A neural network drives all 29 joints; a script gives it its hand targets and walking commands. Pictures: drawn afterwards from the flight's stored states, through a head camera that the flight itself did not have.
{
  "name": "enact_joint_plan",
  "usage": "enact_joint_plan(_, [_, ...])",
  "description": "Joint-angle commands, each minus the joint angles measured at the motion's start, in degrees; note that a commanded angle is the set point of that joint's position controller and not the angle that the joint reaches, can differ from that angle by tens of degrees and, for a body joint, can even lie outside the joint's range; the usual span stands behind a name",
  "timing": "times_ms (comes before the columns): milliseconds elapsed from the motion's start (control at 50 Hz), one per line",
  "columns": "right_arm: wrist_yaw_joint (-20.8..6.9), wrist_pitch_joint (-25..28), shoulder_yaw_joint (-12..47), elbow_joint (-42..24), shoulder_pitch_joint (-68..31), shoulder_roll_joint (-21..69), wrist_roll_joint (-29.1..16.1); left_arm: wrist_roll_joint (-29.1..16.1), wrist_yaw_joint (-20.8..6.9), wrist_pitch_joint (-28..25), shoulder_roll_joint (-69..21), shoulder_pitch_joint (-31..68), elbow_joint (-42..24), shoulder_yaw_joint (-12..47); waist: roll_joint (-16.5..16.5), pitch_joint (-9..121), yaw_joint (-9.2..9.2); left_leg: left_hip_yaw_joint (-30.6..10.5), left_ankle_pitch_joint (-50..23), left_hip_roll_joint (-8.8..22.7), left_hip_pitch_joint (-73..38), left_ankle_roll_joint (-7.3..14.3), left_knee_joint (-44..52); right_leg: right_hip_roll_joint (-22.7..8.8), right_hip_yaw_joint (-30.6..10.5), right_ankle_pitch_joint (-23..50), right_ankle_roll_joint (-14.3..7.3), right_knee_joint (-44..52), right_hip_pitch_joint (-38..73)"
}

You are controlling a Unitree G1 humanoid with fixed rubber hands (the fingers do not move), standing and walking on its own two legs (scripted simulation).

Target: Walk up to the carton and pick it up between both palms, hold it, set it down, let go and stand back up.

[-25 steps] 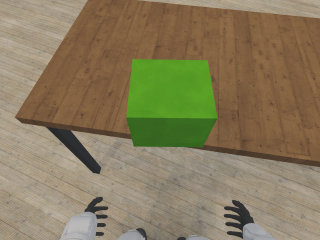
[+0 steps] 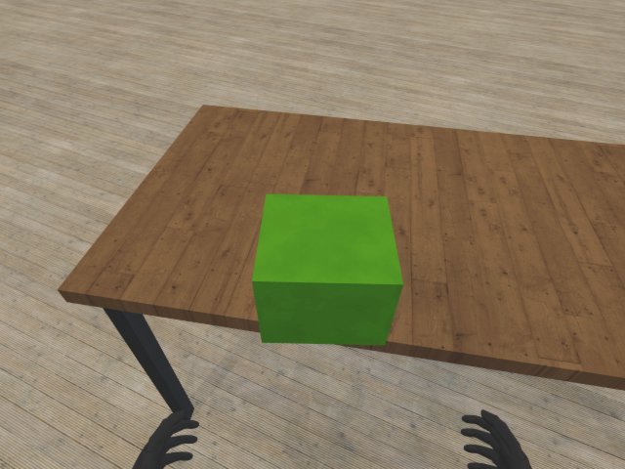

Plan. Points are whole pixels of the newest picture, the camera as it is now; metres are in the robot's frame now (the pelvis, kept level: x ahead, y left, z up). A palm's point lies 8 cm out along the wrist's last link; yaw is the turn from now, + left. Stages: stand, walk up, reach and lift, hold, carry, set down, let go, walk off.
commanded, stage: let go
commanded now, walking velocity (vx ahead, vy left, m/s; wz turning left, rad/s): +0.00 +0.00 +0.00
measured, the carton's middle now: (324, 269) +0.43 +0.02 +0.01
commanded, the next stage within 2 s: stand in 0.38 s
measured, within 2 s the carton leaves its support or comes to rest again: neither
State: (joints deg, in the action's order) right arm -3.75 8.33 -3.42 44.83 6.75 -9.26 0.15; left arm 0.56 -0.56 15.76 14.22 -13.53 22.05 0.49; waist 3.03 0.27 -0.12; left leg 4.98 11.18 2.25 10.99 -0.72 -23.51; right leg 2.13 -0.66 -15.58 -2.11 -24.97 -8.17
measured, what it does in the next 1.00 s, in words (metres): shifts its weight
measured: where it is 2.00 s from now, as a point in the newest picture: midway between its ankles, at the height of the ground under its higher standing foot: outside the picture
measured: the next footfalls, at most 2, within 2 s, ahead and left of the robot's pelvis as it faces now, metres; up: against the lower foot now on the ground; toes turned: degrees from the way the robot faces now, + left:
none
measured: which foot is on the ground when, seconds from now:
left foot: down 0.00-1.00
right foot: down 0.00-1.00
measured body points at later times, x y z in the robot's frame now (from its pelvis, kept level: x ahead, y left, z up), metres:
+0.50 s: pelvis -0.01 +0.02 +0.00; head -0.02 +0.03 +0.45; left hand +0.14 +0.25 -0.10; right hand +0.12 -0.21 -0.12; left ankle +0.02 +0.13 -0.74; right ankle -0.02 -0.09 -0.74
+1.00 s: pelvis +0.03 +0.05 -0.01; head +0.01 +0.05 +0.44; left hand +0.01 +0.26 -0.17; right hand +0.02 -0.16 -0.16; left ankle +0.02 +0.13 -0.74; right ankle -0.02 -0.09 -0.74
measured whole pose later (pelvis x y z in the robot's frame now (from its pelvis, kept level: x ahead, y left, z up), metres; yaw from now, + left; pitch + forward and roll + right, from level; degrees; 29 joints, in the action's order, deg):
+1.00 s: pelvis +0.03 +0.05 -0.01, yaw +1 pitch +0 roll -1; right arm 1.2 2.0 -1.9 62.4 21.5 -6.6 1.3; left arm 0.9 2.5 -2.3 6.6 -22.8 59.9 -0.7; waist -0.1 3.3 -0.2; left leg 4.8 16.8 -0.7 12.7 3.3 -29.0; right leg -0.9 -0.3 -18.6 1.6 -25.1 -6.9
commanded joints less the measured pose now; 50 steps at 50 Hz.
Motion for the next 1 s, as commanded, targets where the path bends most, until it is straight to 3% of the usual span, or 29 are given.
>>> enact_joint_plan(0, [0.96,5.44,-2.50,-3.93,-4.61,-5.90,1.64,-0.59,0.67,-5.02,6.35,4.19,-5.09,-1.58,-0.71,2.97,0.16,-1.61,-6.07,-1.94,-9.13,0.74,-0.22,-1.98,-3.05,12.47,2.62,5.95,-10.89])
enact_joint_plan(120, [1.20,5.16,-4.42,-3.85,-5.76,-5.44,3.47,-1.58,2.01,-4.94,6.63,6.61,-4.97,-0.17,-2.29,0.52,0.18,-1.47,0.49,-0.90,-7.51,0.75,0.99,-1.76,-1.99,1.28,1.63,6.38,-13.79])
enact_joint_plan(360, [0.29,4.67,-4.35,-3.41,-5.06,-4.52,3.12,-1.32,2.71,-3.93,5.92,6.23,-4.64,0.21,-3.68,1.48,-0.67,-1.50,0.18,-0.70,-7.00,0.59,1.45,-1.90,-1.73,0.59,0.93,5.96,-12.21])
enact_joint_plan(380, [1.92,-2.26,-1.78,2.88,8.22,-3.19,0.41,4.46,1.43,-12.95,2.68,-5.46,4.45,-1.83,-15.32,0.28,-2.16,-8.90,9.76,7.16,5.11,3.93,4.92,-5.34,-5.27,-3.54,1.22,7.24,-6.41])
enact_joint_plan(400, [2.63,-5.60,-1.97,2.05,9.28,-3.42,0.31,4.11,0.75,-16.41,4.58,-7.14,5.89,-2.05,-10.33,-3.88,-1.50,-8.74,16.69,5.96,10.07,3.55,5.76,-5.71,-5.99,-4.12,0.59,7.43,-4.76])
enact_joint_plan(420, [2.74,-6.67,-1.76,1.01,7.97,-4.21,0.70,3.87,0.15,-18.48,4.16,-3.77,6.13,-2.20,-5.59,-4.03,-1.03,-8.18,12.89,5.19,9.72,3.07,4.20,-6.22,-7.46,-2.20,-0.08,7.04,-5.38])
enact_joint_plan(480, [1.90,-5.50,-1.82,0.95,7.39,-6.35,1.19,2.70,-0.11,-20.68,1.48,-1.90,8.85,-1.89,-2.06,1.32,-0.39,-7.26,4.51,3.60,4.63,3.22,-0.10,-6.54,-7.94,0.78,-0.50,7.51,-7.30])
enact_joint_plan(700, [3.26,-4.54,-0.89,9.84,15.36,-5.47,1.22,0.70,2.13,-21.03,0.36,-9.86,24.24,-2.77,-3.28,0.84,-0.44,-8.19,-10.68,4.35,2.61,4.13,-0.92,-6.66,-4.41,12.07,-0.02,4.18,-4.28])
enact_joint_plan(980, [5.42,-6.06,1.08,17.31,19.98,-2.44,1.15,0.30,3.39,-18.26,-3.72,-14.09,38.24,-1.78,-4.06,-4.63,0.02,-8.23,-17.92,4.59,-0.05,5.14,0.26,-6.91,-2.85,10.76,1.43,3.84,-4.10])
